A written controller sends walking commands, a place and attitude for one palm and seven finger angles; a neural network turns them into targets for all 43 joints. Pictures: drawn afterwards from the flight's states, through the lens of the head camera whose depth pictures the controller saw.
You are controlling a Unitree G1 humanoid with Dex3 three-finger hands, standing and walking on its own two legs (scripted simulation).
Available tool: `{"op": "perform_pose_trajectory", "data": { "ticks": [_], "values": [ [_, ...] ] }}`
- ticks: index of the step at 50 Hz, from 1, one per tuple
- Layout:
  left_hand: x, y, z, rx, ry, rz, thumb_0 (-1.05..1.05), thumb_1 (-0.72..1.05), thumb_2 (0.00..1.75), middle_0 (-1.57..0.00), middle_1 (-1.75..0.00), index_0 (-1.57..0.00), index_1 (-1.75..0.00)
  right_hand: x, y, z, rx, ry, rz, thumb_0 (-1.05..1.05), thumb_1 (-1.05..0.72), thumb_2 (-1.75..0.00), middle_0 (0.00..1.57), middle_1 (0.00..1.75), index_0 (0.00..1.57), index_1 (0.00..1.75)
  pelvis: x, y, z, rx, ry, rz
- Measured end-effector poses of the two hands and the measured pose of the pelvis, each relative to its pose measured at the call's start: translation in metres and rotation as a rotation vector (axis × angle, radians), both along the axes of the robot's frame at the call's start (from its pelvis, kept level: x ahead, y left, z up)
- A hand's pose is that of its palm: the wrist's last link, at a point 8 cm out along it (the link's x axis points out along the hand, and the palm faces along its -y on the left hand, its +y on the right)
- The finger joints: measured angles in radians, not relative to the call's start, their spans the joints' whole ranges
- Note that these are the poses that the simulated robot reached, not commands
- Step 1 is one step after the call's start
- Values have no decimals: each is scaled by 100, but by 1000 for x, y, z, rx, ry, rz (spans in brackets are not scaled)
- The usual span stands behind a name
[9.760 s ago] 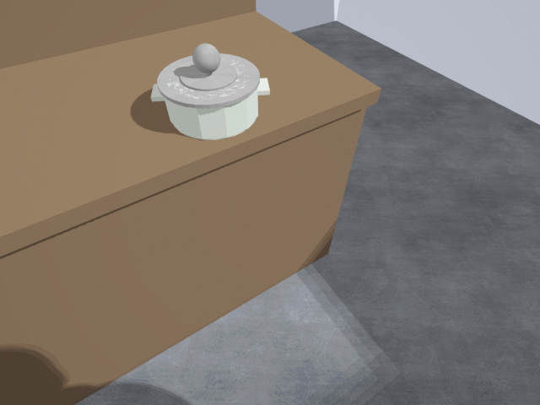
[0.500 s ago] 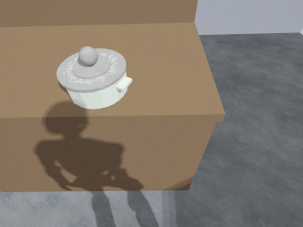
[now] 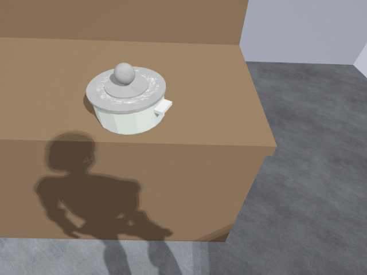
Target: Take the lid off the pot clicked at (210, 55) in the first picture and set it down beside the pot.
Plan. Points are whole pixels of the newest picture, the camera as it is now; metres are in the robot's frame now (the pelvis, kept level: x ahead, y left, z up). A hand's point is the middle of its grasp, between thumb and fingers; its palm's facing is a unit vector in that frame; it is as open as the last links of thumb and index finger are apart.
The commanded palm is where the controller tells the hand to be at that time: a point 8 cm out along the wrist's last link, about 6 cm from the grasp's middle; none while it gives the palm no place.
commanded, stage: look again from close up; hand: left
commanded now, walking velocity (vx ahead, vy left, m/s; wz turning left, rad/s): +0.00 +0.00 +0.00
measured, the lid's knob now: (124, 73) +0.54 +0.19 +0.17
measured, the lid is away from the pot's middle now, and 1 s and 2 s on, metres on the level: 0.00 0.00 0.00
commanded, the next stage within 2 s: shuffle to correct the standing spot in 0.68 s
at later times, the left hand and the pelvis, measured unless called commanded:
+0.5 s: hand out of the picture -0.02 +0.19 -0.18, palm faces +0.03 -0.98 -0.18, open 7.4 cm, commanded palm none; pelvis -0.02 +0.02 +0.00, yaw +0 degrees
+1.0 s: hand out of the picture -0.01 +0.18 -0.18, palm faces +0.05 -0.98 -0.17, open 7.4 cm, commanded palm none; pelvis +0.00 +0.02 +0.00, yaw +0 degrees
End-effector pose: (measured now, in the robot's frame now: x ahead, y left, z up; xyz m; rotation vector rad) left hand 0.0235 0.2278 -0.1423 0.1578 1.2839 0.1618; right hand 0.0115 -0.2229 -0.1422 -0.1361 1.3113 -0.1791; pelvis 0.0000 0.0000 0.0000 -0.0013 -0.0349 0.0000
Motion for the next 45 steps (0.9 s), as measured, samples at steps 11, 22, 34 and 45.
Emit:
{"op": "perform_pose_trajectory", "data": {
  "ticks": [11, 22, 34, 45],
  "values": [
    [-28, 10, -3, -14, 55, 8, 0, 91, 89, -20, -30, -20, -30, -22, 17, 0, 9, 40, -2, 0, -91, -90, 20, 29, 20, 30, -11, 13, 0, 0, 1, -3],
    [-48, 12, -4, -24, 95, 18, 0, 91, 89, -20, -30, -20, -30, -33, 29, -1, 22, 63, -9, 0, -91, -90, 20, 29, 20, 30, -16, 20, 1, 2, 1, -4],
    [-49, 6, -6, -41, 98, 17, 0, 91, 89, -20, -30, -20, -30, -35, 30, -1, 21, 65, -15, 1, -92, -90, 20, 29, 20, 30, -18, 21, 1, 4, 1, -7],
    [-44, 4, -6, -41, 96, 16, 0, 91, 89, -20, -30, -20, -30, -36, 28, -3, 30, 81, -17, 0, -91, -90, 20, 29, 20, 30, -13, 17, 0, 3, 7, -8]
  ]
}}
